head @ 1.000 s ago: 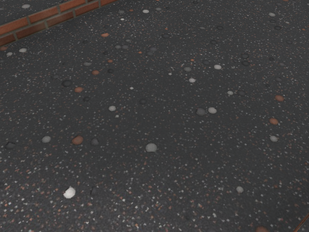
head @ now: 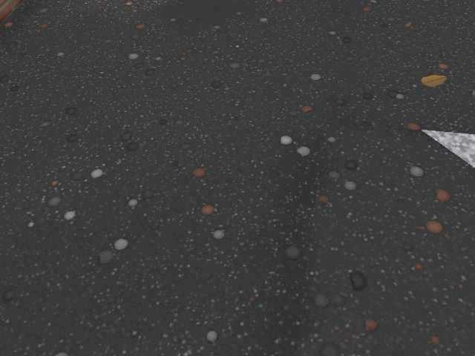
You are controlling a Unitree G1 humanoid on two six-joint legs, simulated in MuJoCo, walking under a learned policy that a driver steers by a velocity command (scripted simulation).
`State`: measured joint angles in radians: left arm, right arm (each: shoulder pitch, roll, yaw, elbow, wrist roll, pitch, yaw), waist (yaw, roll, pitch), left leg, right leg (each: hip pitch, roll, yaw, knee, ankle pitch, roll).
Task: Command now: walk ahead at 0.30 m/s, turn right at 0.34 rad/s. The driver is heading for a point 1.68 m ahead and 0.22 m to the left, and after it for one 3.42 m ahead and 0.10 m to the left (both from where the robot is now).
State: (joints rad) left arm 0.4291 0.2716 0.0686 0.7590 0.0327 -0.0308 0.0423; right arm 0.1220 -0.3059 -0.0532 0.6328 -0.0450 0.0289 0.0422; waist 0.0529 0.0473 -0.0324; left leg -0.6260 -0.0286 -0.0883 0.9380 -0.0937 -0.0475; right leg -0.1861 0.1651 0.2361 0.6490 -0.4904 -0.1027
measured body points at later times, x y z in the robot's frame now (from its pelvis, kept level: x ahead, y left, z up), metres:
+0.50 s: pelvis +0.28 +0.13 -0.13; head +0.31 +0.15 +0.32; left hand +0.45 +0.35 -0.25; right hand +0.25 -0.11 -0.27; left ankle +0.26 +0.21 -0.87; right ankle +0.31 +0.03 -0.69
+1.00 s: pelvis +0.57 +0.14 -0.12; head +0.59 +0.12 +0.33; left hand +0.56 +0.40 -0.25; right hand +0.67 -0.12 -0.25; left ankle +0.68 +0.29 -0.79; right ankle +0.53 +0.05 -0.87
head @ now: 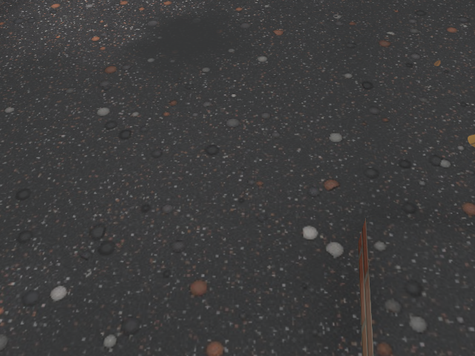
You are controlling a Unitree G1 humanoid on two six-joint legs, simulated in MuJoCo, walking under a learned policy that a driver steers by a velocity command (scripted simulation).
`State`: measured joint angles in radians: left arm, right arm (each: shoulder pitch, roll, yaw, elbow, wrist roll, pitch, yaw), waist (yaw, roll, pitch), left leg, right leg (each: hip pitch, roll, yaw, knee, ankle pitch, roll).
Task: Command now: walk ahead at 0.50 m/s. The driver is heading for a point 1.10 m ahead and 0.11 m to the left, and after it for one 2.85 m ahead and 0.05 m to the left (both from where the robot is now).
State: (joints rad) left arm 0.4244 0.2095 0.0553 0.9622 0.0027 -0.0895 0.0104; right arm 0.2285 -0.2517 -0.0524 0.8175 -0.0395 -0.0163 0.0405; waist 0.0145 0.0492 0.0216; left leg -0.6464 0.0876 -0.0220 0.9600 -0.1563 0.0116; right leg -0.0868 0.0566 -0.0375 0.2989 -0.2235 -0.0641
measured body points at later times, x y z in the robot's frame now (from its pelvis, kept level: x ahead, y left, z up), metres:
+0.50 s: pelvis +0.28 +0.10 +0.00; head +0.30 +0.11 +0.45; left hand +0.38 +0.34 -0.14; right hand +0.27 -0.15 -0.14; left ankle +0.25 +0.15 -0.75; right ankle +0.35 -0.05 -0.67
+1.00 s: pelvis +0.42 +0.09 -0.01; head +0.44 +0.09 +0.44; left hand +0.45 +0.32 -0.16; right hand +0.44 -0.13 -0.17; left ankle +0.42 +0.23 -0.73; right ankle +0.51 +0.03 -0.75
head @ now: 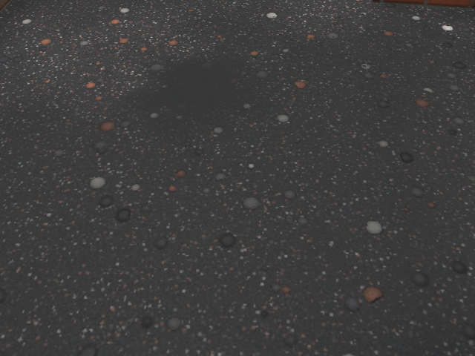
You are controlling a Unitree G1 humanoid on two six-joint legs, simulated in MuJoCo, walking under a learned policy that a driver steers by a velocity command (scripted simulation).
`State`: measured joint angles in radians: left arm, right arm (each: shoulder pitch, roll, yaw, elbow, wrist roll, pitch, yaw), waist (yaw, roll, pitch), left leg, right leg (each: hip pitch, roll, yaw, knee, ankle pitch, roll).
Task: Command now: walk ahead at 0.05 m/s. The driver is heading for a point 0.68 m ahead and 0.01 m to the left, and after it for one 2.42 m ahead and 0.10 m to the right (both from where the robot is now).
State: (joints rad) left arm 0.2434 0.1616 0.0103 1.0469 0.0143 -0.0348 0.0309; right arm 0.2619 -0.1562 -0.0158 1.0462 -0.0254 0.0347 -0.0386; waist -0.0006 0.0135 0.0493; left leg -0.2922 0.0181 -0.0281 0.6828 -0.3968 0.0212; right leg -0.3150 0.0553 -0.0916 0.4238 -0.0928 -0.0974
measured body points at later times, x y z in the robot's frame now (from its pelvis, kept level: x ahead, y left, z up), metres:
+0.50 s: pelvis +0.02 +0.04 +0.01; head +0.02 +0.03 +0.46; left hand +0.01 +0.25 -0.15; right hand +0.00 -0.17 -0.15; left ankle +0.01 +0.14 -0.73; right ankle +0.09 -0.07 -0.73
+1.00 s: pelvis +0.13 -0.01 +0.00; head +0.14 -0.02 +0.45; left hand +0.14 +0.24 -0.14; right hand +0.08 -0.24 -0.16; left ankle +0.03 +0.11 -0.67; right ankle +0.12 -0.08 -0.73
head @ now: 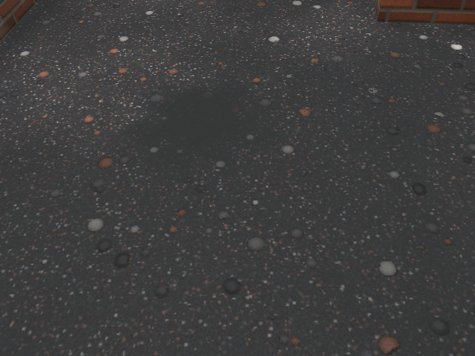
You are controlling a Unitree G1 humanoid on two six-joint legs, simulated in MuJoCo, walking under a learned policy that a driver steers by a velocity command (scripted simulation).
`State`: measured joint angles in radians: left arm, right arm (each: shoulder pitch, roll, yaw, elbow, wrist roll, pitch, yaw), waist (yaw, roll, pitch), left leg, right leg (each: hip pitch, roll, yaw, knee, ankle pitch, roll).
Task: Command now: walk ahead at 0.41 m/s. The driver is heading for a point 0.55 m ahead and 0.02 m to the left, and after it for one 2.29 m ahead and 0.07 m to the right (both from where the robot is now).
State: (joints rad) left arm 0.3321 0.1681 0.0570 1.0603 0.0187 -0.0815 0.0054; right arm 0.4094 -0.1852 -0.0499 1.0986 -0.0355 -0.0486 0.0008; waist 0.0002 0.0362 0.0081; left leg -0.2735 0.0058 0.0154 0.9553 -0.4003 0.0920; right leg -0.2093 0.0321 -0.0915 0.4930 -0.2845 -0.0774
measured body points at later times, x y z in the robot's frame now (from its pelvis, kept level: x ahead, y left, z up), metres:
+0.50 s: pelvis +0.18 +0.02 +0.00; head +0.21 +0.02 +0.44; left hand +0.17 +0.23 -0.17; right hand +0.22 -0.21 -0.16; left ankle +0.26 +0.07 -0.74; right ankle +0.10 -0.10 -0.68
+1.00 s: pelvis +0.28 -0.01 +0.01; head +0.28 -0.02 +0.46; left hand +0.17 +0.21 -0.13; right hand +0.38 -0.26 -0.13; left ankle +0.35 +0.11 -0.68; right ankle +0.20 -0.10 -0.74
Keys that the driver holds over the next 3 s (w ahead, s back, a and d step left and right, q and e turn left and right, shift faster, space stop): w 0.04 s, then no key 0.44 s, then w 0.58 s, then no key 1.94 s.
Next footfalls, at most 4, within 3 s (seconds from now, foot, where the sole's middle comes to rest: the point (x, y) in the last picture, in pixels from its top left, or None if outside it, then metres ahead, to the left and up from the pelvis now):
0.32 left None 0.30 0.07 -0.77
0.80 right None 0.24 -0.10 -0.77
1.22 left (223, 348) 0.55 0.11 -0.77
1.60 right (292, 352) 0.53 -0.08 -0.77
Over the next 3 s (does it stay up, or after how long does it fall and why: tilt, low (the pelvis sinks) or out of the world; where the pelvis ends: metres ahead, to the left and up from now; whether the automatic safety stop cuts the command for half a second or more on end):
stays up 0.52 0.05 0.01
